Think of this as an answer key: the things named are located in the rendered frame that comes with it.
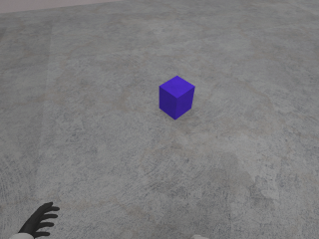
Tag carton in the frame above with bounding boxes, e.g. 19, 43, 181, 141
159, 76, 195, 120

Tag robot left hand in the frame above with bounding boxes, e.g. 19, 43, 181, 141
18, 202, 60, 239

